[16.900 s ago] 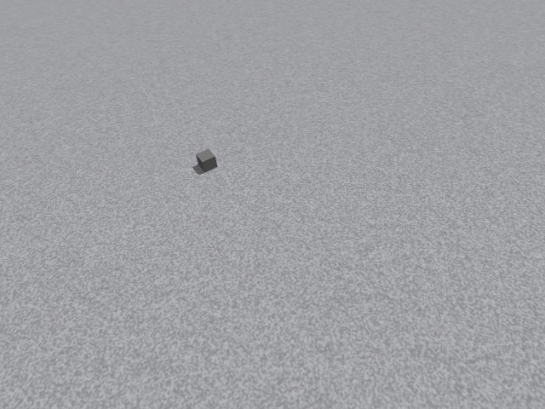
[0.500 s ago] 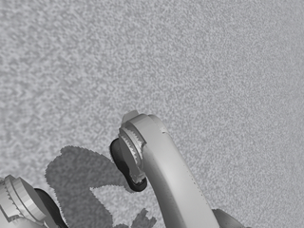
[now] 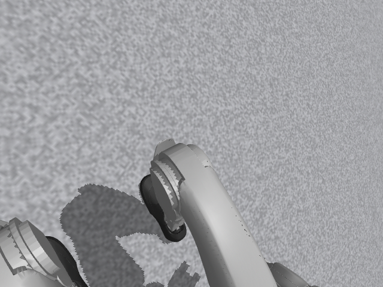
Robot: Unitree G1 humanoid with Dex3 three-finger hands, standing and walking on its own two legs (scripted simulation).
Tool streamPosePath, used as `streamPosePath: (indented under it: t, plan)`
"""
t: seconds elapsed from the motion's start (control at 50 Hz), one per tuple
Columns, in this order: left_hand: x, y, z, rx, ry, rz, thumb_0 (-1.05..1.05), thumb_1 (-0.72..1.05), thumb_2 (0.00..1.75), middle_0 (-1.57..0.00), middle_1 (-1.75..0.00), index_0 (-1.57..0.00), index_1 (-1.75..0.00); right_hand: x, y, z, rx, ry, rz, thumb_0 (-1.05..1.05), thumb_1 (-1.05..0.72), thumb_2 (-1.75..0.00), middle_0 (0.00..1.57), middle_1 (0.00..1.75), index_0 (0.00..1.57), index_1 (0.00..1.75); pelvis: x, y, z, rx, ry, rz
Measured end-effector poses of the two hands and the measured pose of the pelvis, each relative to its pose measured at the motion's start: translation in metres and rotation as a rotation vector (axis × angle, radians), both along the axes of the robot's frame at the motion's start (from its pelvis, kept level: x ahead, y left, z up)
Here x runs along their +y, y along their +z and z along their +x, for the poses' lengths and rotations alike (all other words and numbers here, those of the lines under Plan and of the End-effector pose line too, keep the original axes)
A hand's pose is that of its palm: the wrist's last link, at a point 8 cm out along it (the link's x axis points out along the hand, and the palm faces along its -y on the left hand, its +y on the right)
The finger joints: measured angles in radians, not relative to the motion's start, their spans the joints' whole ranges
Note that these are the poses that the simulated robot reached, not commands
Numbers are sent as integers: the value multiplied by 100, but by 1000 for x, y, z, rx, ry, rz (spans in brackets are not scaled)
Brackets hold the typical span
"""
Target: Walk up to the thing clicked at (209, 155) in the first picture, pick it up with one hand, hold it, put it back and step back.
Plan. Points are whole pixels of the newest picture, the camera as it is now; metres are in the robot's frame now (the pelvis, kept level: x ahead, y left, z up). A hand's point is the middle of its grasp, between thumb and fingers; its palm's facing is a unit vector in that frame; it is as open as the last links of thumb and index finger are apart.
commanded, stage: close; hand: left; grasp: from above
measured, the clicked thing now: out of the picture +0.47 +0.35 -0.29
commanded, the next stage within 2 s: settle in 0.76 s
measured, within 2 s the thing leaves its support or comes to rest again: leaves its support in 1.22 s
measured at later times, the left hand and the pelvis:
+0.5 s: hand out of the picture +0.47 +0.34 -0.25, palm faces -0.29 -0.32 -0.90, open 10.5 cm; pelvis +0.00 +0.00 +0.00, yaw +0 degrees
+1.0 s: hand out of the picture +0.47 +0.34 -0.25, palm faces -0.29 -0.32 -0.90, open 10.4 cm; pelvis +0.00 +0.00 +0.00, yaw +0 degrees
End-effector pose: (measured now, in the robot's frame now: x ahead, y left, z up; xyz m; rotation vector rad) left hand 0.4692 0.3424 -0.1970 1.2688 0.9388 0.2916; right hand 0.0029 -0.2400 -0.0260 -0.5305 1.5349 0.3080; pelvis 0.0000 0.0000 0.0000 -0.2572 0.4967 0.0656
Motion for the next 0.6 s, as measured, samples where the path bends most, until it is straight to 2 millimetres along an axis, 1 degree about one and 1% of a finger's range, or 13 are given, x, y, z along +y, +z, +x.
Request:
streamPosePath:
  t: [0.1,0.4,0.6]
  plan:
    - [0,1,0,-3,-6,2,0,-3,56,-47,-71,-53,-69,2,0,-3,2,0,1,0,-92,-90,20,30,20,30,1,0,-1,-5,1,-2]
    - [2,3,2,-8,4,1,0,-3,50,-56,-61,-64,-60,6,1,-9,6,-12,1,0,-92,-90,20,30,20,30,2,0,-2,-7,1,-5]
    - [2,4,1,-11,0,4,0,-3,48,-58,-57,-66,-57,5,2,-10,4,-13,-6,0,-92,-90,20,30,20,30,2,0,-3,-11,0,-4]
